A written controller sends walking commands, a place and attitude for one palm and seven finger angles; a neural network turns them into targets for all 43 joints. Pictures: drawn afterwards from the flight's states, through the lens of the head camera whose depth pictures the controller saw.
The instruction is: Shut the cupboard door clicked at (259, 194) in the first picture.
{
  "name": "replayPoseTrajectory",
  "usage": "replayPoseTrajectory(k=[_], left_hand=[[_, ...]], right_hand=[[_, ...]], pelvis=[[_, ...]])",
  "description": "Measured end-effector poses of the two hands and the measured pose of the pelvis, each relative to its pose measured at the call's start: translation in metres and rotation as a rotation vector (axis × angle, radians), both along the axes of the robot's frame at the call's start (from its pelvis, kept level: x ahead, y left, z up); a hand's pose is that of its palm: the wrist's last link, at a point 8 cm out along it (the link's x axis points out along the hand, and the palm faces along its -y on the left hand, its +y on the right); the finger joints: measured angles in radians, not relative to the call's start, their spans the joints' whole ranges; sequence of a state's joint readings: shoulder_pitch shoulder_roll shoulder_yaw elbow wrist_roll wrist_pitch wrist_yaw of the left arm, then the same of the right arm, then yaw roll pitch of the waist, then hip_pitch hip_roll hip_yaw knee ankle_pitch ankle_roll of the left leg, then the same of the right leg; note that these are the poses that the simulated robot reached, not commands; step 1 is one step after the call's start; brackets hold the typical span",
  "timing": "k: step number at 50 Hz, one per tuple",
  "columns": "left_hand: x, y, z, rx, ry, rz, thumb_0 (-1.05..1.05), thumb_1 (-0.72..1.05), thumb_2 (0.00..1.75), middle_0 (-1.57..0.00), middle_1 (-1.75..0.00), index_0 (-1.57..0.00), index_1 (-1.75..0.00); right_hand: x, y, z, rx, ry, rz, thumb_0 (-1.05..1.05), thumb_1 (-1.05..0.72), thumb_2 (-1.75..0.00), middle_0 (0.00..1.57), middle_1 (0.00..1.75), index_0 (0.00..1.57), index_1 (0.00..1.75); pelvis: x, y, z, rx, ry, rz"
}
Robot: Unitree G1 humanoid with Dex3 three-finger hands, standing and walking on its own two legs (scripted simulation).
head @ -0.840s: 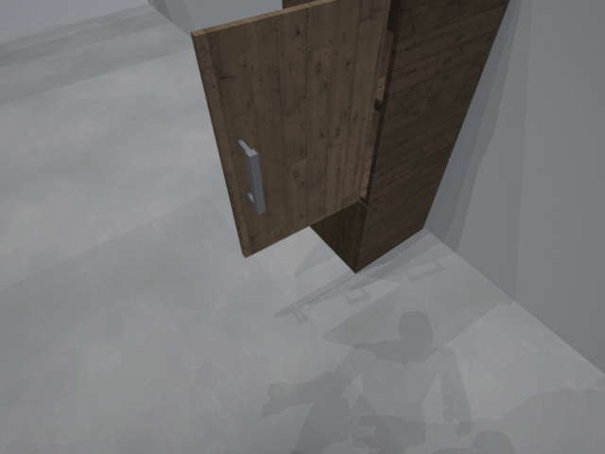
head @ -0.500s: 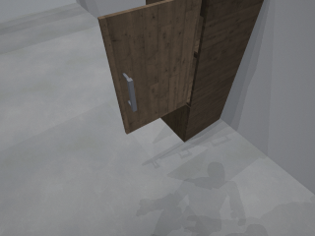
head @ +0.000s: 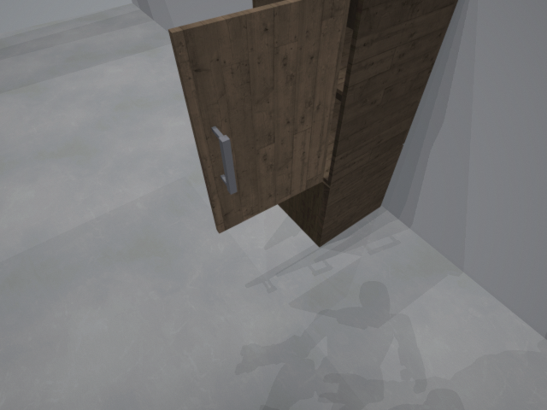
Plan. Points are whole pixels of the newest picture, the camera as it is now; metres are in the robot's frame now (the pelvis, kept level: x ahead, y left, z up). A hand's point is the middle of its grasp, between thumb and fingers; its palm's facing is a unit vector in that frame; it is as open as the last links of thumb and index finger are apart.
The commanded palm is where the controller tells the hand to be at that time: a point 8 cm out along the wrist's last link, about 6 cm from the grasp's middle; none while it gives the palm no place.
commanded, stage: walk to a spot facing it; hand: left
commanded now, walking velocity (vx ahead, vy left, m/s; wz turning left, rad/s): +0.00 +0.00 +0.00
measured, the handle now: (224, 161) +0.64 +0.15 -0.06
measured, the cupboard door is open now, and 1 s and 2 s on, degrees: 87 87 87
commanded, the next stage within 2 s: none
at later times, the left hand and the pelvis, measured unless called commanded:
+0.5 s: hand out of the picture +0.07 +0.20 -0.18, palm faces -0.16 -0.95 -0.26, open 7.4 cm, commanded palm none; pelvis -0.02 +0.00 -0.02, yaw -10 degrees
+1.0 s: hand out of the picture +0.07 +0.16 -0.18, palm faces -0.36 -0.90 -0.24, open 7.4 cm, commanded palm none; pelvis -0.05 -0.01 -0.01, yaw -25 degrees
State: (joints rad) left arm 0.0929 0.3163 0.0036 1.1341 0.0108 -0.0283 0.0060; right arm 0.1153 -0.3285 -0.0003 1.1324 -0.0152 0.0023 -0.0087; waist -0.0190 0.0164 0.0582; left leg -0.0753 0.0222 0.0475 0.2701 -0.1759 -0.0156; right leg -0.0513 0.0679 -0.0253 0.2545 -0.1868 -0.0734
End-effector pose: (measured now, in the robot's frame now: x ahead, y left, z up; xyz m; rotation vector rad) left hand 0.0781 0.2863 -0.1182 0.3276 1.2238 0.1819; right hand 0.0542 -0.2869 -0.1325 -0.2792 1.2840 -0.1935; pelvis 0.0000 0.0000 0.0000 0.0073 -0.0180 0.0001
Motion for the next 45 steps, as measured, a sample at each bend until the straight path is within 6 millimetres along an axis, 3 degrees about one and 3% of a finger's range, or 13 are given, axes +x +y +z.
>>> replayPoseTrajectory(k=[10, 15, 24, 29, 32, 39, 45], left_hand=[[0.000, -0.001, -0.001, 0.002, 0.011, -0.002, 0.01, 0.90, 0.90, -0.21, -0.30, -0.20, -0.30], [-0.005, -0.011, -0.011, -0.017, 0.046, -0.014, 0.01, 0.90, 0.90, -0.20, -0.30, -0.20, -0.30], [-0.007, -0.039, -0.031, -0.081, 0.088, -0.092, 0.01, 0.90, 0.90, -0.20, -0.30, -0.20, -0.30], [0.002, -0.060, -0.026, -0.079, 0.067, -0.132, 0.01, 0.90, 0.90, -0.20, -0.30, -0.20, -0.30], [0.004, -0.070, -0.032, -0.058, 0.027, -0.165, 0.01, 0.90, 0.90, -0.20, -0.30, -0.20, -0.30], [-0.013, -0.086, -0.024, -0.047, 0.103, -0.212, 0.01, 0.90, 0.90, -0.20, -0.30, -0.20, -0.30], [-0.008, -0.089, -0.023, -0.067, 0.117, -0.267, 0.01, 0.90, 0.90, -0.21, -0.30, -0.20, -0.30]], right_hand=[[0.002, 0.000, -0.001, -0.004, -0.007, -0.007, 0.01, -0.91, -0.90, 0.20, 0.29, 0.20, 0.30], [-0.009, 0.011, -0.006, 0.013, -0.022, -0.060, 0.01, -0.91, -0.90, 0.20, 0.29, 0.20, 0.30], [-0.063, 0.029, -0.023, 0.054, 0.008, -0.176, 0.01, -0.91, -0.90, 0.20, 0.29, 0.20, 0.30], [-0.098, 0.024, -0.037, 0.085, 0.053, -0.217, 0.01, -0.91, -0.90, 0.20, 0.29, 0.20, 0.30], [-0.109, 0.011, -0.051, 0.100, 0.062, -0.259, 0.01, -0.91, -0.90, 0.20, 0.29, 0.20, 0.30], [-0.100, -0.011, -0.027, 0.073, -0.030, -0.329, 0.01, -0.91, -0.90, 0.20, 0.29, 0.20, 0.30], [-0.085, -0.015, -0.007, 0.040, -0.136, -0.367, 0.01, -0.91, -0.90, 0.20, 0.29, 0.20, 0.30]], pelvis=[[0.000, 0.000, -0.001, -0.001, 0.005, -0.016], [-0.003, 0.001, -0.005, -0.004, 0.006, -0.063], [-0.020, 0.000, -0.017, 0.023, 0.004, -0.153], [-0.031, -0.011, -0.021, 0.019, -0.004, -0.201], [-0.036, -0.024, -0.033, 0.028, 0.004, -0.236], [-0.049, -0.031, -0.016, 0.035, 0.024, -0.310], [-0.052, -0.025, -0.008, 0.046, 0.046, -0.389]])
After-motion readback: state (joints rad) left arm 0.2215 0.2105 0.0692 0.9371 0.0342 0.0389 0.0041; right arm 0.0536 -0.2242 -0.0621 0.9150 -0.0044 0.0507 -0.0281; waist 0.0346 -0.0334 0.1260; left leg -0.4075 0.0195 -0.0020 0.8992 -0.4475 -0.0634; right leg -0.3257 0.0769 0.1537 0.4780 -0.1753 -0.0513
